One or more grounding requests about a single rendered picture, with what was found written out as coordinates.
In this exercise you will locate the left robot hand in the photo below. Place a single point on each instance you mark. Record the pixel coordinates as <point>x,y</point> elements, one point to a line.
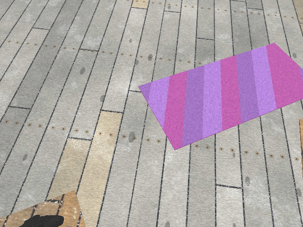
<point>44,221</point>

